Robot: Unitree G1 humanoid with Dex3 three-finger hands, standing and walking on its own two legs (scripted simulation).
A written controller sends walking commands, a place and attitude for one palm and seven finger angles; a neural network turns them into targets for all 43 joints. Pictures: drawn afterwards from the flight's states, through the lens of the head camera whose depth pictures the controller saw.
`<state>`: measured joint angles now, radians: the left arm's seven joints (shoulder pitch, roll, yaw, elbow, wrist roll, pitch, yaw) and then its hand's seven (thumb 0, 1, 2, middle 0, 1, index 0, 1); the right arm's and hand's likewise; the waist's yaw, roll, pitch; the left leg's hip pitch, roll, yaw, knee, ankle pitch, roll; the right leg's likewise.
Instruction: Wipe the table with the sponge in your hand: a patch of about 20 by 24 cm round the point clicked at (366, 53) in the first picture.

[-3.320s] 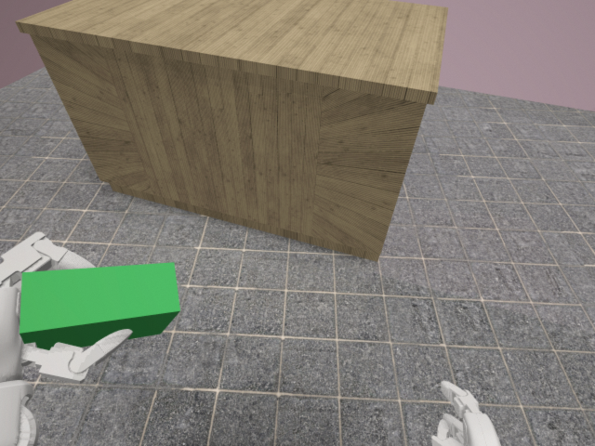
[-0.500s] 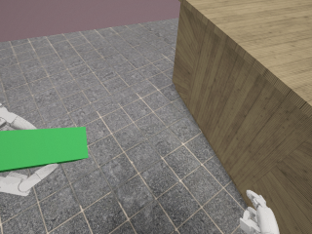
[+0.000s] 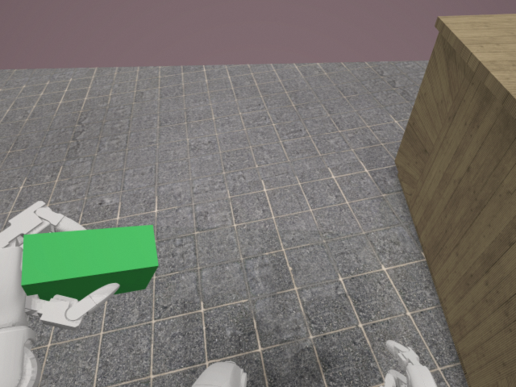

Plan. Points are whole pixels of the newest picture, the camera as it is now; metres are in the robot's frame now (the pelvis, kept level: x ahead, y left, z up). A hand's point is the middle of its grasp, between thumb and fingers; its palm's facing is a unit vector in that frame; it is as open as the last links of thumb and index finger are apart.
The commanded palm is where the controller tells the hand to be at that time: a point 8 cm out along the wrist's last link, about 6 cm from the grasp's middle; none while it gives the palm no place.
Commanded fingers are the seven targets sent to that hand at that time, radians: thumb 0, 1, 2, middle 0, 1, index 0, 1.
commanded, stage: walk to a spot facing it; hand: left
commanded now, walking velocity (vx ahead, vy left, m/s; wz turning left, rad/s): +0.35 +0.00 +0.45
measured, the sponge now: (113, 263) +0.22 +0.20 +0.15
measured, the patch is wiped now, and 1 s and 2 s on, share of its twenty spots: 0.00 0.00 0.00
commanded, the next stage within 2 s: turn to face it in 1.06 s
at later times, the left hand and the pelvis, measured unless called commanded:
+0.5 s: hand (25, 236) +0.23 +0.30 +0.19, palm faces +0.53 -0.75 -0.39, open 9.4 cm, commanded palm +0.17 +0.33 +0.18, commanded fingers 0.00 0.10 1.30 -1.20 -1.60 -1.20 -1.60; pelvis +0.05 +0.03 +0.00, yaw +9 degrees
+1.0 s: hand (101, 173) +0.34 +0.25 +0.19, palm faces +0.51 -0.69 -0.51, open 9.4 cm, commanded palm +0.26 +0.29 +0.18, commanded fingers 0.00 0.10 1.30 -1.20 -1.60 -1.20 -1.60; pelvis +0.17 -0.02 +0.00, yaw +14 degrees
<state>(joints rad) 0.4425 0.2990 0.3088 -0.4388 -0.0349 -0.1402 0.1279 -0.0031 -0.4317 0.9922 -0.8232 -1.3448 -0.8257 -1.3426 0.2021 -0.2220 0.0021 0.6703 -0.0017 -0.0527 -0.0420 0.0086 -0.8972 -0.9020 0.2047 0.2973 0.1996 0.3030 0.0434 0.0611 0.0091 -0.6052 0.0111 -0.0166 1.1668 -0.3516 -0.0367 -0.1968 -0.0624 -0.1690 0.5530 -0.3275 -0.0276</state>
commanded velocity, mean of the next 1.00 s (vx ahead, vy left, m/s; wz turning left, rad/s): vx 0.32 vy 0.00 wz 0.28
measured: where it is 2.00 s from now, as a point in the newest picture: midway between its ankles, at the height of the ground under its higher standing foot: outside the picture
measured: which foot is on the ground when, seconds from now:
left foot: up 0.00-0.30, down 0.32-0.74, up 0.76-1.00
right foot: down 0.00-0.32, up 0.34-0.72, down 0.74-1.00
